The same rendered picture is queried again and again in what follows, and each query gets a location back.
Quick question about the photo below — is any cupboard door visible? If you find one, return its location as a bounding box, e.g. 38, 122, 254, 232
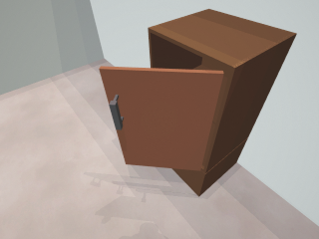
99, 66, 224, 171

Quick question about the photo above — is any handle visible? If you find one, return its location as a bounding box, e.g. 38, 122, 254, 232
109, 95, 124, 130

